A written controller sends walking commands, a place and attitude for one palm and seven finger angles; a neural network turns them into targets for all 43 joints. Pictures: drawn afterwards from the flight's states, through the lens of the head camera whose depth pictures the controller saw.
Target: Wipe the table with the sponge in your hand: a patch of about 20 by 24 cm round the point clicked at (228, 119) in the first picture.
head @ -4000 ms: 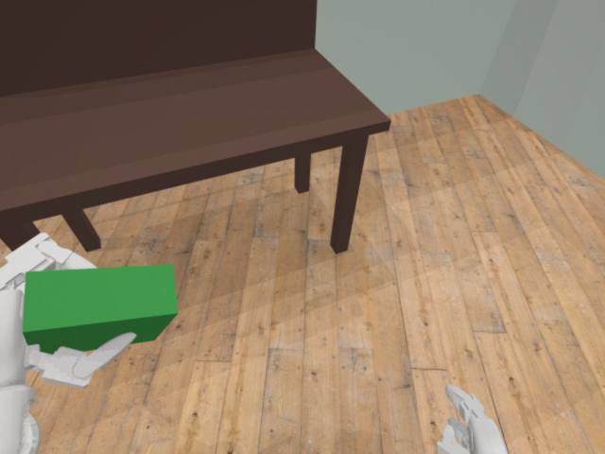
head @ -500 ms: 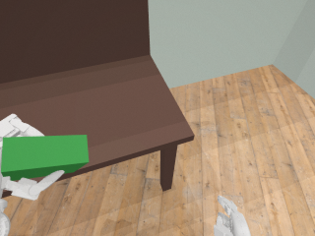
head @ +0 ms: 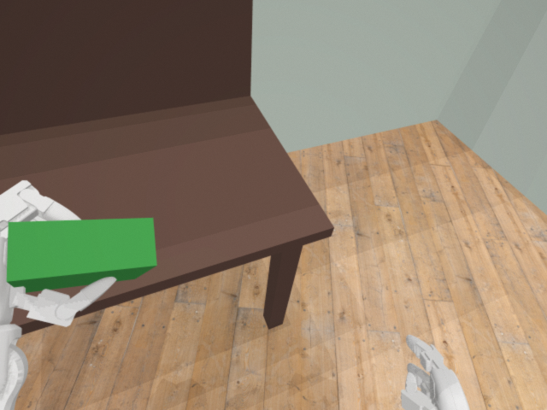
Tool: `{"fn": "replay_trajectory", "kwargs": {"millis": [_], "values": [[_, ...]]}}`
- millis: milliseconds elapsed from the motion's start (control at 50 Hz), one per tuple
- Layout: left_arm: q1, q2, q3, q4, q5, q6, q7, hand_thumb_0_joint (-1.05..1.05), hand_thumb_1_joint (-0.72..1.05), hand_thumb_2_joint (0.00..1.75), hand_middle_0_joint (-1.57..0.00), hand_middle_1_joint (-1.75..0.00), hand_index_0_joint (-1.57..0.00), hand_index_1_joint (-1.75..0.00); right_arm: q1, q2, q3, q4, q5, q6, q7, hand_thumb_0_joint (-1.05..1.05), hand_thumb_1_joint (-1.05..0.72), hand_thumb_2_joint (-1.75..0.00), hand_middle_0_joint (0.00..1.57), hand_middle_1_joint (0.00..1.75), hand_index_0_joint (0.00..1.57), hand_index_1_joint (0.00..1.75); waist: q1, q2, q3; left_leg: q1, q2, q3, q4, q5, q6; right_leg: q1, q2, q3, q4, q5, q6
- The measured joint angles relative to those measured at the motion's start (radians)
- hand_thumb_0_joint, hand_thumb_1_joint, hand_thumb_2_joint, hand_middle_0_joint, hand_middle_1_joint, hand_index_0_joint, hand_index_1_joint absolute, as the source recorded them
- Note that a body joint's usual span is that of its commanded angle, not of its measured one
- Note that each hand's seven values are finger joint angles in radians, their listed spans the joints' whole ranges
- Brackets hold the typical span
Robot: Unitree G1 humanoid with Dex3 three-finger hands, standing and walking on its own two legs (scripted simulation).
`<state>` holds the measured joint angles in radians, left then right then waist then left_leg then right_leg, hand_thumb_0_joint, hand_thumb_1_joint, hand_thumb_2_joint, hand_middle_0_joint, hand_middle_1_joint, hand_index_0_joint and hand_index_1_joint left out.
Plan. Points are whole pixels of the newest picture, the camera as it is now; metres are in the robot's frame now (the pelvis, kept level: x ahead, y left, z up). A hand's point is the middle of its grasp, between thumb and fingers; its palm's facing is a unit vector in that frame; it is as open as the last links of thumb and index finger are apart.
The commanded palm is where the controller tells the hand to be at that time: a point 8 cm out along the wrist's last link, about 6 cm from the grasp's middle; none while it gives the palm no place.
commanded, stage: come to a stop and stand still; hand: left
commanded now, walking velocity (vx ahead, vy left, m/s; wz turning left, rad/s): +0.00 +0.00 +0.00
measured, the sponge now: (105, 255) +0.24 +0.21 +0.15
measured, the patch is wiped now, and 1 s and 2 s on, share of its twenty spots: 0.00 0.00 0.00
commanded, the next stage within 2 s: look again from close up in 0.30 s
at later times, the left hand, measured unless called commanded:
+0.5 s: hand (28, 281) +0.20 +0.27 +0.16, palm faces +0.42 -0.83 -0.36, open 9.4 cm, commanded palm +0.14 +0.30 +0.18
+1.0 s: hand (59, 259) +0.23 +0.25 +0.15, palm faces +0.38 -0.84 -0.38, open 9.4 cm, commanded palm +0.18 +0.29 +0.18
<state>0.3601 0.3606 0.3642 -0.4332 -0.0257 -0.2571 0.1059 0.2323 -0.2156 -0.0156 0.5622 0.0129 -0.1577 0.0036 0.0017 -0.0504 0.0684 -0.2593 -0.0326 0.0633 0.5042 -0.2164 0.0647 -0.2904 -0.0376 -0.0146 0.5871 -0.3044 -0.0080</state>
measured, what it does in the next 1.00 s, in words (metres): stands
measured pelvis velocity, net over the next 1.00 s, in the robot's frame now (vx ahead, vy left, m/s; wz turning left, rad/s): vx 0.03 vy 0.00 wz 0.03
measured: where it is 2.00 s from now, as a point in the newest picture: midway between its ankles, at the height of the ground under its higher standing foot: outside the picture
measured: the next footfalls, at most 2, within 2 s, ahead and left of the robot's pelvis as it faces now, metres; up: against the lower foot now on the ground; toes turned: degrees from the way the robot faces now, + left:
right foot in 1.56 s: +0.10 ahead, -0.08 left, +0.00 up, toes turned -2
left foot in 1.78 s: +0.14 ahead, +0.22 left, +0.00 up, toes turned +0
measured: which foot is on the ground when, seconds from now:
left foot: down 0.00-1.00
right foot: down 0.00-1.00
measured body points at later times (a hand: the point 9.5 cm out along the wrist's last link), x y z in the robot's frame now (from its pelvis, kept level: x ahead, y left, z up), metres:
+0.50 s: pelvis -0.01 +0.01 +0.01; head -0.01 +0.03 +0.46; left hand +0.18 +0.31 +0.18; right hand +0.18 -0.19 -0.06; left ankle +0.04 +0.08 -0.74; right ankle +0.01 -0.12 -0.74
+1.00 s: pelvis +0.03 +0.00 +0.00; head +0.04 +0.01 +0.45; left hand +0.21 +0.30 +0.18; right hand +0.21 -0.22 -0.07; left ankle +0.04 +0.08 -0.74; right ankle +0.01 -0.12 -0.74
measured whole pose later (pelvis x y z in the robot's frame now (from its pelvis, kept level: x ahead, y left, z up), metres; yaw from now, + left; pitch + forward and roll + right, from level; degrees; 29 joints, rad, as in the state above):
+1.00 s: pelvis +0.03 +0.00 +0.00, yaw +2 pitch +0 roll -2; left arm 0.45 0.36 0.32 -0.44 -0.04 -0.18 0.10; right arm 0.20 -0.22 0.01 0.57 0.00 -0.08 -0.04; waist 0.02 0.01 0.01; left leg -0.27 -0.03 0.02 0.50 -0.24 0.06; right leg -0.16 0.02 -0.03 0.41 -0.25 0.00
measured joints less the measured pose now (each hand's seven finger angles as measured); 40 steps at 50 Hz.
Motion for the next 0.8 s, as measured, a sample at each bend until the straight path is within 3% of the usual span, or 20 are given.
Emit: {"fn": "replay_trajectory", "kwargs": {"millis": [60,160,240,320,460,800], "values": [[0.056,0.019,-0.033,-0.030,0.022,-0.008,-0.024,-0.01,-0.43,1.01,-0.81,-1.37,-0.81,-1.38,0.017,0.035,0.023,-0.003,-0.009,-0.004,-0.001,0.01,-0.90,-0.90,0.20,0.30,0.20,0.30,0.003,-0.017,-0.004,-0.008,-0.013,0.004,-0.017,0.019,0.008,0.033,0.004,-0.008,-0.024,-0.001,-0.008],[0.003,0.053,0.009,0.001,0.026,-0.004,-0.025,-0.01,-0.43,1.01,-0.81,-1.37,-0.81,-1.37,-0.001,0.060,0.055,0.024,-0.021,0.001,-0.001,0.01,-0.90,-0.90,0.20,0.30,0.20,0.30,0.024,0.005,0.019,-0.025,-0.007,-0.006,-0.010,0.034,0.011,0.064,0.017,-0.020,-0.101,0.075,0.012],[-0.015,0.024,0.032,0.011,0.021,0.009,-0.011,-0.01,-0.43,1.01,-0.80,-1.37,-0.80,-1.38,-0.006,0.065,0.068,0.034,-0.022,0.001,0.002,0.01,-0.90,-0.90,0.20,0.30,0.21,0.30,0.038,0.020,0.003,-0.016,-0.007,-0.005,-0.046,0.054,0.009,0.071,0.024,-0.010,-0.127,0.064,0.006],[-0.001,-0.014,0.001,0.014,0.030,0.030,-0.004,-0.01,-0.43,1.01,-0.80,-1.38,-0.80,-1.38,-0.009,0.057,0.070,0.031,-0.024,0.006,-0.002,0.01,-0.90,-0.90,0.20,0.30,0.21,0.30,0.043,0.029,-0.021,-0.001,-0.012,-0.008,-0.077,0.068,0.007,0.088,0.028,0.004,-0.163,0.085,0.008],[0.010,-0.029,-0.042,0.046,0.041,0.056,-0.008,-0.01,-0.43,1.01,-0.80,-1.37,-0.80,-1.38,-0.029,0.031,0.059,0.023,-0.028,0.019,-0.023,0.01,-0.90,-0.90,0.20,0.30,0.21,0.30,0.043,0.030,-0.044,0.013,-0.012,-0.015,-0.091,0.068,0.006,0.115,0.035,0.009,-0.206,0.121,0.020],[0.057,0.003,-0.032,-0.006,0.001,0.071,-0.010,0.00,-0.43,1.02,-0.80,-1.38,-0.80,-1.38,-0.043,0.008,0.039,0.006,-0.014,0.054,-0.041,0.01,-0.90,-0.90,0.20,0.30,0.20,0.30,0.019,0.035,-0.036,0.019,0.004,-0.031,-0.084,0.036,-0.008,0.138,0.053,-0.003,-0.231,0.101,0.010]]}}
